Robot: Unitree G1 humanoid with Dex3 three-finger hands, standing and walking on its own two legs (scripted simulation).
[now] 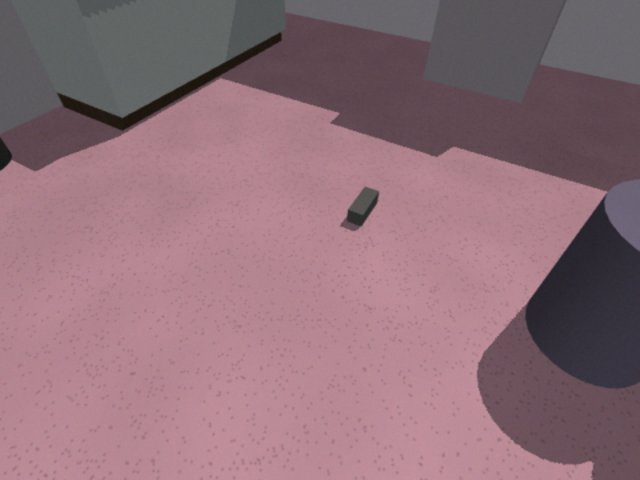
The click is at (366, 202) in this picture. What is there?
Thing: lying carton
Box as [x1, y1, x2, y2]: [347, 187, 378, 226]
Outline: 367,187 364,187 349,207 347,214 348,221 361,226 375,205 378,195 378,191
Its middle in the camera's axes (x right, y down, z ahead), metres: +0.22 -0.14 +1.82
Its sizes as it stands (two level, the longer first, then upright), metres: 0.190 0.075 0.073
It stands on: the floor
